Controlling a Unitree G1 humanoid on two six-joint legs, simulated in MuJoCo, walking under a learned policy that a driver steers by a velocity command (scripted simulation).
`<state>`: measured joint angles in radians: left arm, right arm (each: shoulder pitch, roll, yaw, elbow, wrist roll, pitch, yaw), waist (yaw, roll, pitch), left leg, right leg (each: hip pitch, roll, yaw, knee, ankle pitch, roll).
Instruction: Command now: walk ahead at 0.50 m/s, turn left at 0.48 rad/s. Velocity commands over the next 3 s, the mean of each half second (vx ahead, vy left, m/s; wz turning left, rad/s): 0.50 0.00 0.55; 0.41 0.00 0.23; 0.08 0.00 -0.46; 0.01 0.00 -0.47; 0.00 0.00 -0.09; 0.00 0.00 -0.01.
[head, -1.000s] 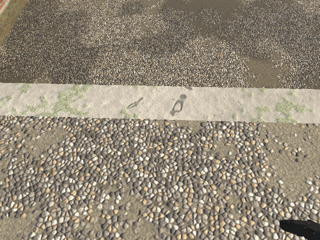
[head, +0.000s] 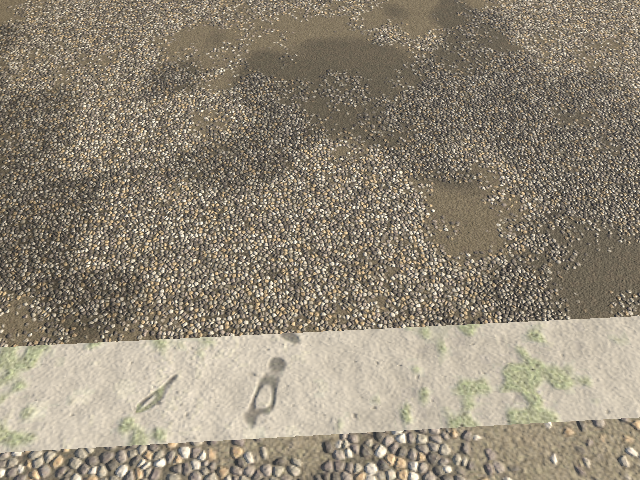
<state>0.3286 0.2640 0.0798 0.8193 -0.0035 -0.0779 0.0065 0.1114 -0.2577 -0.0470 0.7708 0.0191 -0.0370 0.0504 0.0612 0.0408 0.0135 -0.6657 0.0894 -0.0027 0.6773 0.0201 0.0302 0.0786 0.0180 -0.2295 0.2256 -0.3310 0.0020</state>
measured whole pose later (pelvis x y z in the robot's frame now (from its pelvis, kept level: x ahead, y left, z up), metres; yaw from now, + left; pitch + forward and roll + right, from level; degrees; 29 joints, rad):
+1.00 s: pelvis +0.42 +0.12 -0.01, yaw +23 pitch +0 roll -1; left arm 0.38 0.25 0.06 0.78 0.00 0.04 0.03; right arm 0.26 -0.20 -0.01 0.67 -0.02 0.01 -0.02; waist 0.03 -0.02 0.00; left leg -0.38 0.00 0.03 0.63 -0.25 0.04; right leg -0.41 0.04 0.08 1.04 -0.55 -0.01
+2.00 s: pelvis +0.39 +0.18 +0.01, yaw -8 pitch +0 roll -1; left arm 0.25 0.34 0.09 0.66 -0.04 0.09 0.06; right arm 0.17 -0.21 -0.02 0.68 -0.02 0.02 0.00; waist 0.01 -0.05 0.03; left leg -0.26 0.00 -0.05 0.50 -0.24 0.01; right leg -0.50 0.15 0.23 1.19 -0.48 0.08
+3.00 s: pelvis +0.40 +0.15 +0.01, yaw -9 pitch +0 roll +0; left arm 0.39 0.15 0.02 1.09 -0.01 0.03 0.05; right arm 0.33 -0.19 -0.03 0.93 0.02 0.04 -0.06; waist -0.01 -0.01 0.03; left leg -0.23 0.02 -0.05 0.47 -0.24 -0.03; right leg -0.12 0.02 0.09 0.44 -0.32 0.01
